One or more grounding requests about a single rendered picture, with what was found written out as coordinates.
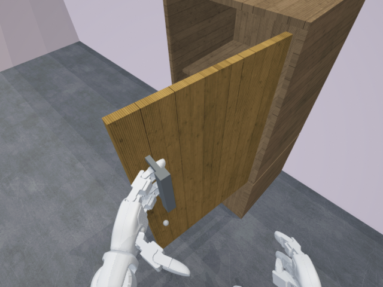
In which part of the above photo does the cupboard door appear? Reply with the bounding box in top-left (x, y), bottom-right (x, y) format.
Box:
top-left (102, 32), bottom-right (293, 249)

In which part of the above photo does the handle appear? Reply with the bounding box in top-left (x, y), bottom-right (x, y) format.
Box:
top-left (145, 155), bottom-right (176, 213)

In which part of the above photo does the robot left forearm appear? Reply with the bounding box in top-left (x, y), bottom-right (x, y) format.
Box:
top-left (91, 251), bottom-right (139, 287)

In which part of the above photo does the robot left hand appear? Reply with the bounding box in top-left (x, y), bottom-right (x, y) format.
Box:
top-left (110, 159), bottom-right (190, 276)

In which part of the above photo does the robot right hand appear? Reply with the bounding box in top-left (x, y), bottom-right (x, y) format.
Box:
top-left (272, 231), bottom-right (321, 287)

